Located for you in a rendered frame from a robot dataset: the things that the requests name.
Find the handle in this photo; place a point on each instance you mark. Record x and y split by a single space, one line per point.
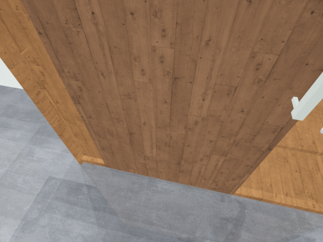
309 101
9 47

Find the wardrobe door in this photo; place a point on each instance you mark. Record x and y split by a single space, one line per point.
196 92
20 29

